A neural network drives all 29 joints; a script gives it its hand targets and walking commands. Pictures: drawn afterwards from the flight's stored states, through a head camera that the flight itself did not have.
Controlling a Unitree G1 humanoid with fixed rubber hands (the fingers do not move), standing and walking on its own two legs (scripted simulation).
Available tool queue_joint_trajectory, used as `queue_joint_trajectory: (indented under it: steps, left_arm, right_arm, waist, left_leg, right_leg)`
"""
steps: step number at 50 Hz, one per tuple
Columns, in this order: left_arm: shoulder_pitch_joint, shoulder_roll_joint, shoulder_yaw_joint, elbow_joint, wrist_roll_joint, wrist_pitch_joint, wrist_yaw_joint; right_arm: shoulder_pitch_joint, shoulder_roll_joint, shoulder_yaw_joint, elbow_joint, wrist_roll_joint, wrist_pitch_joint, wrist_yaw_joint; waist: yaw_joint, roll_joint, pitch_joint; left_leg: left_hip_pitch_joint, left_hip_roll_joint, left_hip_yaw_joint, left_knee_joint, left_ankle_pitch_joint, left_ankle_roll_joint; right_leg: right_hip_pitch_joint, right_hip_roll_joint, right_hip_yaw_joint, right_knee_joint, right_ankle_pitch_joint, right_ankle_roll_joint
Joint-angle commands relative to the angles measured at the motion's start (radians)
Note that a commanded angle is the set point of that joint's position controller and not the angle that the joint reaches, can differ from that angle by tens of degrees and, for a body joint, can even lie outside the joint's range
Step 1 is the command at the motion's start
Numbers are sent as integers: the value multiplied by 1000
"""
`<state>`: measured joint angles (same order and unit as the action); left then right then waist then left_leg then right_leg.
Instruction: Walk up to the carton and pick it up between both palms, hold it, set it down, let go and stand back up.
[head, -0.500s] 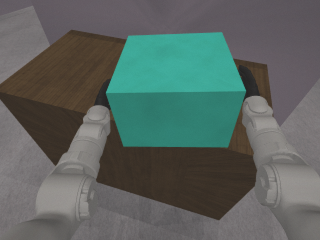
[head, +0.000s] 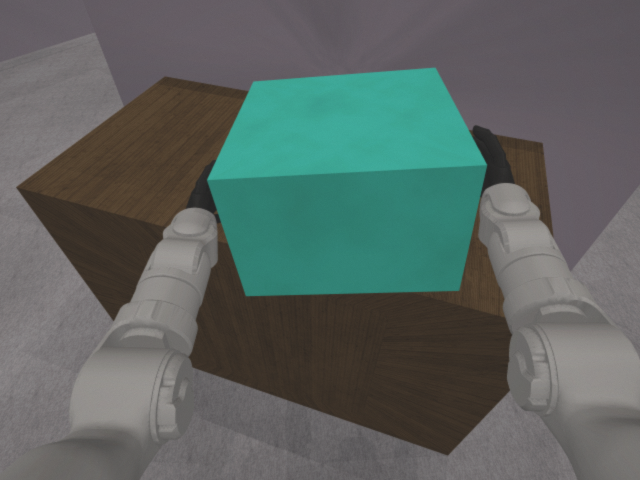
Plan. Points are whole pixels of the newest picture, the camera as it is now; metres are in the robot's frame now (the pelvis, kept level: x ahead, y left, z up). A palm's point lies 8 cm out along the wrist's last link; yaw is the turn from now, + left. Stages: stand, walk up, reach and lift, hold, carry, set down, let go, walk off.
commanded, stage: reach and lift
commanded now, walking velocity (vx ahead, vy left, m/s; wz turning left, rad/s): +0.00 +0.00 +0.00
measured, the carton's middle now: (345, 175) +0.51 -0.04 +0.12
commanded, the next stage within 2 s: none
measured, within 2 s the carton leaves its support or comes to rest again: neither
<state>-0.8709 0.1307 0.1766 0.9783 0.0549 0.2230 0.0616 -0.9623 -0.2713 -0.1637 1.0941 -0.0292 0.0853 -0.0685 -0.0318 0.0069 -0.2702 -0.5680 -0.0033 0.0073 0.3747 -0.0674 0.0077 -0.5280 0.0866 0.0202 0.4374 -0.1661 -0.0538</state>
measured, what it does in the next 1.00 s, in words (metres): stands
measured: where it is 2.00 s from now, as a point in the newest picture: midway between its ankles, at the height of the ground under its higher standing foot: outside the picture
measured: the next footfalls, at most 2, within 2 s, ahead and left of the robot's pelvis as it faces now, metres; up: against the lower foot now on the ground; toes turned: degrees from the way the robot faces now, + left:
none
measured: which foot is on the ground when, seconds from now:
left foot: down 0.00-1.00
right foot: down 0.00-1.00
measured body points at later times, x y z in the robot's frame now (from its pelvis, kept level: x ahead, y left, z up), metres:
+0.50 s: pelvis -0.01 +0.00 +0.00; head -0.04 +0.00 +0.45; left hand +0.41 +0.18 +0.18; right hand +0.42 -0.20 +0.21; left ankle +0.06 +0.12 -0.74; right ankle +0.01 -0.07 -0.74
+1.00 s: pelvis -0.01 +0.01 +0.01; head -0.07 +0.02 +0.45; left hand +0.39 +0.20 +0.19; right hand +0.41 -0.18 +0.24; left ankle +0.06 +0.12 -0.74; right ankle +0.01 -0.07 -0.74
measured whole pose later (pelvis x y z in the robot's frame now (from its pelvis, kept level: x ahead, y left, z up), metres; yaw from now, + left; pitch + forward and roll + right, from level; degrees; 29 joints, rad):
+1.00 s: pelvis -0.01 +0.01 +0.01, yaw +0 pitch +2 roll +0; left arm -0.85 0.15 0.27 0.69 0.05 0.63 0.02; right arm -0.97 -0.23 -0.11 0.92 0.02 0.39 -0.10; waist -0.01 -0.01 -0.19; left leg -0.33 -0.01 0.01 0.37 -0.08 0.01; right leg -0.27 0.08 0.02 0.39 -0.16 -0.04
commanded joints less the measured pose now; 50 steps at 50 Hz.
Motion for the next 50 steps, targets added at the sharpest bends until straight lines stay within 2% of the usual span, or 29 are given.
queue_joint_trajectory:
  steps: [1, 2, 3, 5, 6, 8, 11, 13, 15, 16, 19, 21, 23, 24, 25, 26, 27, 29, 30, 31, 34, 35, 36, 39, 41, 42, 44, 45, 50]
  left_arm:
    - [-1014, -518, -223, -565, -142, -42, -119]
    - [-1007, -522, -203, -578, -120, -31, -118]
    - [-1036, -514, -205, -646, -125, -17, -114]
    - [-1008, -469, -144, -572, -104, 18, -137]
    - [-974, -473, -137, -632, -95, 30, -141]
    - [-987, -486, -152, -609, -95, 63, -144]
    - [-976, -474, -171, -697, -111, 87, -153]
    - [-952, -437, -95, -585, -71, 113, -167]
    - [-963, -443, -146, -723, -99, 125, -171]
    - [-1001, -436, -137, -670, -89, 137, -172]
    - [-985, -411, -110, -685, -87, 143, -185]
    - [-1012, -431, -132, -697, -88, 163, -183]
    - [-988, -419, -106, -674, -74, 169, -188]
    - [-988, -431, -137, -746, -103, 167, -189]
    - [-974, -424, -106, -662, -81, 183, -193]
    - [-995, -412, -92, -648, -75, 183, -193]
    - [-960, -418, -131, -737, -85, 192, -195]
    - [-944, -427, -153, -727, -89, 215, -196]
    - [-1011, -418, -128, -693, -80, 211, -198]
    - [-1009, -419, -140, -753, -81, 215, -195]
    - [-1010, -411, -132, -744, -81, 230, -194]
    - [-1009, -434, -171, -799, -94, 236, -193]
    - [-976, -424, -145, -708, -76, 251, -191]
    - [-985, -435, -172, -766, -93, 261, -192]
    - [-998, -436, -172, -746, -95, 273, -190]
    - [-980, -440, -193, -784, -101, 277, -188]
    - [-996, -438, -169, -781, -82, 290, -190]
    - [-987, -430, -148, -731, -74, 297, -194]
    - [-981, -462, -216, -823, -116, 306, -187]
  right_arm:
    - [-870, 755, 309, -387, 201, -57, 187]
    - [-862, 749, 305, -371, 215, -45, 187]
    - [-858, 746, 299, -381, 218, -33, 188]
    - [-870, 759, 294, -382, 213, -4, 170]
    - [-853, 773, 320, -436, 233, 1, 167]
    - [-909, 744, 309, -429, 241, 13, 177]
    - [-869, 785, 334, -500, 264, 39, 160]
    - [-895, 780, 321, -432, 251, 72, 156]
    - [-842, 805, 331, -504, 270, 77, 145]
    - [-875, 764, 301, -451, 253, 97, 145]
    - [-859, 809, 301, -500, 250, 107, 140]
    - [-879, 778, 275, -477, 253, 123, 139]
    - [-861, 793, 290, -490, 257, 132, 137]
    - [-879, 828, 328, -564, 275, 126, 132]
    - [-887, 788, 293, -510, 273, 141, 129]
    - [-902, 805, 294, -498, 262, 147, 135]
    - [-807, 819, 301, -491, 278, 157, 126]
    - [-813, 786, 288, -501, 280, 171, 122]
    - [-882, 796, 280, -483, 266, 173, 125]
    - [-836, 805, 280, -488, 271, 175, 129]
    - [-860, 802, 275, -488, 275, 187, 135]
    - [-828, 799, 285, -500, 283, 191, 132]
    - [-863, 770, 263, -478, 274, 193, 134]
    - [-877, 782, 289, -522, 294, 196, 133]
    - [-882, 775, 269, -506, 290, 205, 139]
    - [-858, 781, 267, -527, 295, 203, 139]
    - [-817, 756, 245, -426, 293, 226, 147]
    - [-849, 752, 246, -452, 289, 227, 148]
    - [-877, 763, 307, -555, 330, 223, 143]
  waist:
    - [-11, -104, -756]
    - [23, -71, -713]
    - [1, -67, -742]
    - [30, -123, -637]
    - [44, -111, -638]
    - [39, -87, -608]
    - [34, -108, -661]
    - [61, -125, -509]
    - [43, -113, -609]
    - [18, -107, -542]
    - [49, -144, -551]
    - [2, -107, -544]
    - [29, -119, -508]
    - [36, -125, -593]
    - [13, -124, -489]
    - [43, -129, -465]
    - [10, -118, -493]
    - [-9, -98, -507]
    - [15, -103, -461]
    - [-2, -94, -493]
    - [22, -93, -470]
    - [-9, -69, -527]
    - [-11, -78, -446]
    - [0, -75, -466]
    - [-4, -71, -444]
    - [-7, -58, -469]
    - [-20, -46, -410]
    - [-3, -55, -389]
    - [-4, -43, -503]
  left_leg:
    - [411, -25, -1, 21, 163, 16]
    - [423, -31, 4, 28, 189, 16]
    - [457, -25, -8, 25, 184, 13]
    - [390, -37, 3, 8, 117, 35]
    - [409, -36, 3, 16, 161, 34]
    - [422, -31, 6, -4, 137, 29]
    - [454, -43, 9, 3, 166, 31]
    - [406, -42, 8, -28, 64, 46]
    - [436, -44, 8, -8, 147, 35]
    - [438, -46, 3, -21, 90, 27]
    - [421, -44, 11, -17, 88, 44]
    - [462, -45, 5, -34, 65, 32]
    - [445, -45, 11, -28, 57, 39]
    - [466, -42, 10, -16, 123, 40]
    - [457, -46, 6, -37, 53, 43]
    - [435, -49, 16, -43, 9, 49]
    - [483, -42, 11, -39, 76, 37]
    - [512, -41, 7, -45, 68, 27]
    - [466, -44, 11, -50, 15, 35]
    - [494, -42, 14, -43, 42, 33]
    - [486, -39, 12, -54, 20, 43]
    - [533, -40, 11, -47, 70, 31]
    - [499, -39, 8, -57, 17, 31]
    - [513, -35, 10, -51, 53, 35]
    - [509, -40, 8, -66, -11, 32]
    - [527, -36, 9, -57, 36, 31]
    - [534, -31, 7, -70, 3, 19]
    - [498, -35, 12, -72, -36, 35]
    - [561, -36, 8, -49, 65, 24]
  right_leg:
    - [551, -75, 41, 5, 529, 160]
    - [561, -77, 50, -5, 499, 153]
    - [539, -77, 48, -6, 478, 156]
    - [572, -92, 70, -23, 444, 166]
    - [598, -95, 77, -20, 465, 168]
    - [549, -81, 55, -39, 370, 155]
    - [599, -84, 58, -35, 434, 162]
    - [592, -97, 81, -61, 323, 164]
    - [633, -101, 79, -44, 428, 171]
    - [580, -91, 64, -62, 330, 165]
    - [628, -101, 87, -71, 316, 164]
    - [583, -89, 62, -80, 237, 159]
    - [598, -98, 79, -87, 245, 160]
    - [641, -97, 77, -78, 326, 162]
    - [587, -93, 66, -95, 235, 163]
    - [574, -95, 75, -108, 156, 159]
    - [591, -90, 58, -101, 229, 161]
    - [562, -77, 44, -111, 208, 149]
    - [552, -84, 50, -120, 138, 147]
    - [561, -83, 53, -120, 143, 146]
    - [540, -81, 50, -133, 94, 138]
    - [551, -75, 39, -124, 145, 137]
    - [516, -72, 39, -130, 98, 135]
    - [534, -69, 35, -132, 124, 131]
    - [494, -69, 27, -143, 38, 129]
    - [514, -73, 26, -135, 110, 129]
    - [478, -66, 17, -148, 46, 121]
    - [471, -74, 30, -157, -7, 124]
    - [518, -61, 12, -141, 132, 123]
